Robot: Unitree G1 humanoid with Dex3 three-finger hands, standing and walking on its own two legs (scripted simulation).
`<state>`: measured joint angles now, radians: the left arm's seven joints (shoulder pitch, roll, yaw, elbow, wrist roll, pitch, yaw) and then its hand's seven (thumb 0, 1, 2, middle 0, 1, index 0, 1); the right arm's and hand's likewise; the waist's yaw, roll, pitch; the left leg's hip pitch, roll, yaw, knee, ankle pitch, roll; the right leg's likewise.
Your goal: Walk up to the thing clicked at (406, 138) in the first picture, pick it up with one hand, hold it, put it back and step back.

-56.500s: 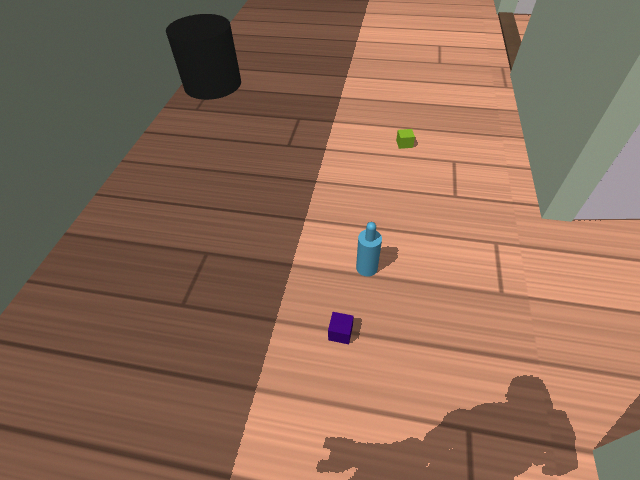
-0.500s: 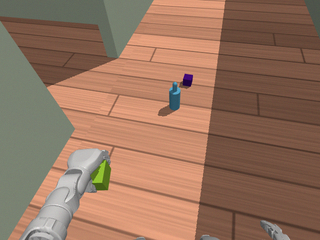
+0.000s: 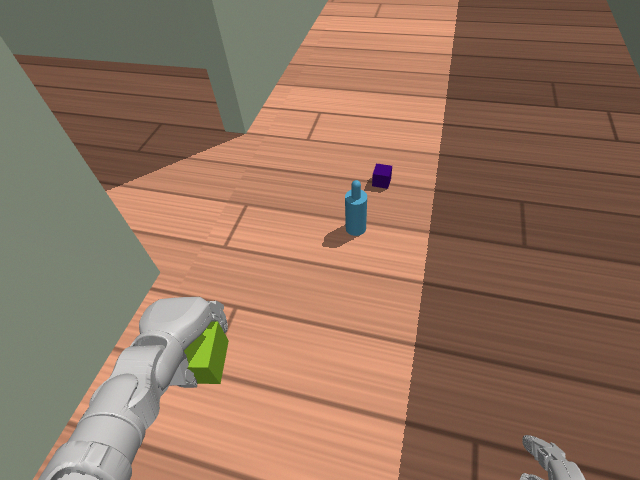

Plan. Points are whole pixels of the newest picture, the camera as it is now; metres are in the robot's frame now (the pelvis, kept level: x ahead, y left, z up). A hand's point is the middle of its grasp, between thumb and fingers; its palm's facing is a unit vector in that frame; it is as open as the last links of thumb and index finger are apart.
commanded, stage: hold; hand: left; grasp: from above
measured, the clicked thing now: (195, 352) +0.31 +0.22 -0.07
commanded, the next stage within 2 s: crouch in 1.28 s
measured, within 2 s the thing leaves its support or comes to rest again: neither
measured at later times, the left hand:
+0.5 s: hand (188, 356) +0.28 +0.21 -0.02, palm faces -0.45 -0.03 -0.89, open 9.9 cm
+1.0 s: hand (185, 356) +0.28 +0.22 -0.02, palm faces -0.46 -0.04 -0.89, open 9.9 cm
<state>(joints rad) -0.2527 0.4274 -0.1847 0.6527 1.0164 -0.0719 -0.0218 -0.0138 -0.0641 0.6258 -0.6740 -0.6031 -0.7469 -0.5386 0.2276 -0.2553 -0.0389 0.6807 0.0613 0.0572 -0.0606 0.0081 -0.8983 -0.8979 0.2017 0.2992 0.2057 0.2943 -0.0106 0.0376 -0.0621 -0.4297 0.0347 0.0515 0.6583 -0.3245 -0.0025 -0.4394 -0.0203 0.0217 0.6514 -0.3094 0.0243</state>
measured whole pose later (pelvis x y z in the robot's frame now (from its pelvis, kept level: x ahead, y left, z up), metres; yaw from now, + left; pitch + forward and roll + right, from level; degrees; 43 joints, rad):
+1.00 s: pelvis +0.00 -0.01 +0.01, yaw +0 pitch +1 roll +0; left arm -0.21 0.43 -0.20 0.57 0.99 -0.07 -0.06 -0.01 -0.07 0.63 -0.68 -0.62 -0.75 -0.54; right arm 0.18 -0.25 -0.02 0.65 0.08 0.10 -0.08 0.01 -0.90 -0.90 0.20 0.30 0.21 0.29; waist 0.01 0.05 -0.01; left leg -0.28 0.03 0.06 0.50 -0.25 -0.01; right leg -0.30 -0.02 0.03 0.52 -0.25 0.02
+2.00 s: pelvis -0.04 +0.00 -0.11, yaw +1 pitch +23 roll -1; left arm -0.52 0.40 -0.14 1.08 1.21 -0.12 0.35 -0.02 -0.06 0.61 -0.68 -0.62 -0.75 -0.53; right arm 0.22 -0.27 -0.08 0.70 -0.01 0.07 -0.03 0.00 -0.90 -0.90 0.20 0.30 0.21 0.29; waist -0.08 0.02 -0.17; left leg -1.19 0.04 -0.01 1.30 -0.51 0.00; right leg -1.17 -0.02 -0.01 1.27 -0.50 0.02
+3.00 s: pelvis -0.08 +0.00 -0.37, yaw -2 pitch +36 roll -6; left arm -0.82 0.61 0.06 1.31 1.29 -0.22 0.41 -0.02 -0.05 0.61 -0.67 -0.63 -0.74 -0.53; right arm 0.15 -0.26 -0.04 0.77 -0.12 -0.06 0.12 0.00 -0.91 -0.90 0.20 0.30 0.21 0.29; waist -0.17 0.00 -0.12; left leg -2.17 0.03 -0.09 2.23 -0.68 -0.01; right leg -2.12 -0.01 -0.04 2.16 -0.67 0.03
